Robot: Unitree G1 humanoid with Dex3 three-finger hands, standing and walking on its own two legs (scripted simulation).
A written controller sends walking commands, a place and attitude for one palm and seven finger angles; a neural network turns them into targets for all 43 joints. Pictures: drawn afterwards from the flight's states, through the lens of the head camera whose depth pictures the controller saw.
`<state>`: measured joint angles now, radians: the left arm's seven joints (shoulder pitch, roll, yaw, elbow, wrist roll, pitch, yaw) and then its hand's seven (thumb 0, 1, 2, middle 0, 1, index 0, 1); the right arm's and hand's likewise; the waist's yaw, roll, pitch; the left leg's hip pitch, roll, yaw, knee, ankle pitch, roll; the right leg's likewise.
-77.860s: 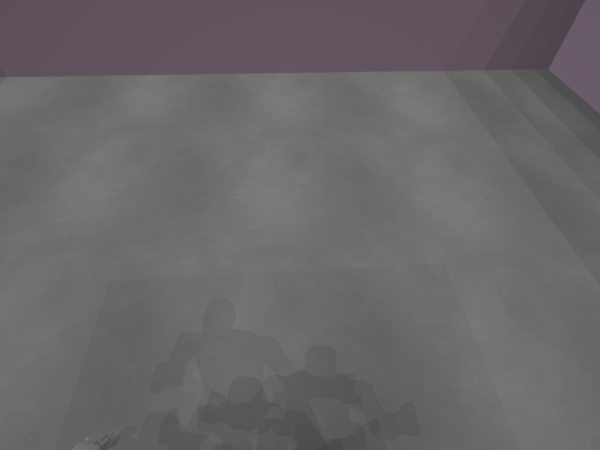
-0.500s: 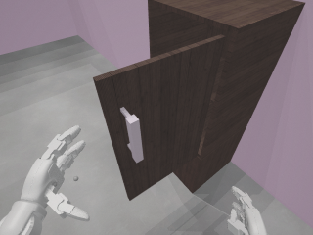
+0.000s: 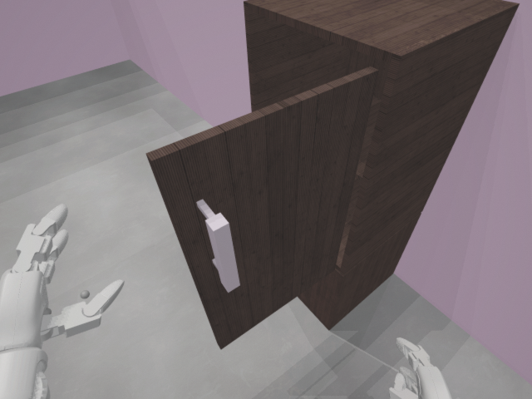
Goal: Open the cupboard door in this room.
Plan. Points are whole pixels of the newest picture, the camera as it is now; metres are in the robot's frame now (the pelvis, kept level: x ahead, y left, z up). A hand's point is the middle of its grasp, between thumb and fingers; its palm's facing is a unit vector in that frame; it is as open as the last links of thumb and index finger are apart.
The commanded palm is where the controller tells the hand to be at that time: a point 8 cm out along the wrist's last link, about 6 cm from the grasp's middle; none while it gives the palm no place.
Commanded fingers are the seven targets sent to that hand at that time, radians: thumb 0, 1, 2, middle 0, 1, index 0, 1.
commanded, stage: draw the hand back to the body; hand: left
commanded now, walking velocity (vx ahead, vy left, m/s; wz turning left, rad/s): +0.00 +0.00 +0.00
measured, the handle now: (217, 247) +0.31 +0.12 +0.08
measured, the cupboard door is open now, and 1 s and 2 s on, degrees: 87 87 87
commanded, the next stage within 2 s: step back with the hand held close in 0.58 s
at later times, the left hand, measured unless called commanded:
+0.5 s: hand (74, 294) +0.19 +0.25 +0.14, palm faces +0.45 -0.81 -0.38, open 7.5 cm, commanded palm +0.13 +0.29 +0.16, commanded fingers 0.00 0.90 0.90 -0.20 -0.30 -0.20 -0.30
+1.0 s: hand (62, 310) +0.17 +0.25 +0.14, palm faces +0.34 -0.80 -0.50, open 7.4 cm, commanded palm +0.11 +0.30 +0.17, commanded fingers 0.00 0.90 0.90 -0.20 -0.30 -0.20 -0.30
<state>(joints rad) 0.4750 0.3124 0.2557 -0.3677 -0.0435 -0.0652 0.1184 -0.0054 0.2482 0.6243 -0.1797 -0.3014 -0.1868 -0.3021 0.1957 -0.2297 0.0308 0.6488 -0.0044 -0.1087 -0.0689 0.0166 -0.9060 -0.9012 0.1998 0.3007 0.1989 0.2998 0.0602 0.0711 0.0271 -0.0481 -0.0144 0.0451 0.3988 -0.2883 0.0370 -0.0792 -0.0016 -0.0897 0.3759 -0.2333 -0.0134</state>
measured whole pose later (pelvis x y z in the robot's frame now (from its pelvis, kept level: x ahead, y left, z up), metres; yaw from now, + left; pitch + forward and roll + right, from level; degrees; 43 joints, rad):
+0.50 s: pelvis -0.01 -0.01 +0.00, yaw +0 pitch -5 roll -1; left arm 0.45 0.32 0.31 -0.34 -0.06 -0.08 0.11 0.01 0.87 0.89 -0.20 -0.30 -0.21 -0.30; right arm 0.18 -0.23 0.01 0.65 0.00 -0.08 -0.07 0.02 -0.91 -0.90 0.20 0.30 0.20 0.30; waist 0.07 0.07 0.03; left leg -0.03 0.00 0.04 0.38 -0.27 0.02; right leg -0.06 0.02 -0.09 0.35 -0.22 -0.03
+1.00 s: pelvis -0.04 +0.00 +0.00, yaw -1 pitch +0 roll -1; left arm 0.55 0.38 0.37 -0.43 -0.05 -0.14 0.11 0.01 0.89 0.90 -0.21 -0.30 -0.21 -0.30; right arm 0.17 -0.25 -0.02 0.59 0.02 -0.01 -0.08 0.01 -0.91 -0.90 0.20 0.30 0.20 0.30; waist 0.00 0.05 0.03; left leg -0.22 -0.01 0.06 0.47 -0.26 0.04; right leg -0.24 0.00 -0.08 0.42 -0.18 -0.02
